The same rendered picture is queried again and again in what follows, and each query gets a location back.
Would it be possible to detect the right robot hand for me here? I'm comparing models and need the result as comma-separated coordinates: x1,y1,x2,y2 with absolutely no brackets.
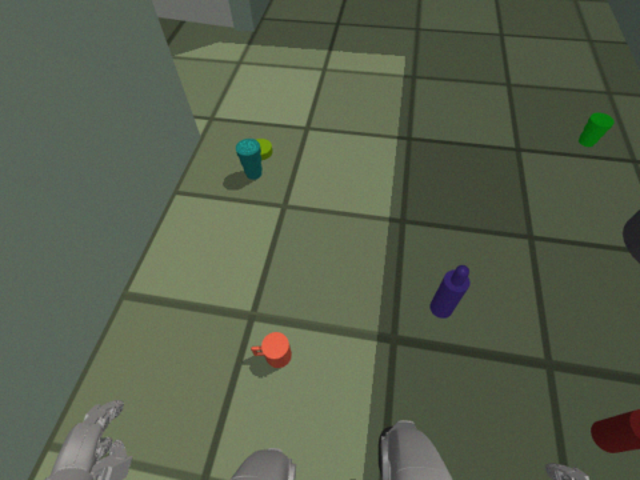
546,463,589,480

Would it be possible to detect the left robot hand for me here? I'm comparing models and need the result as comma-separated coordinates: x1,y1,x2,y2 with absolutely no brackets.
51,400,132,480

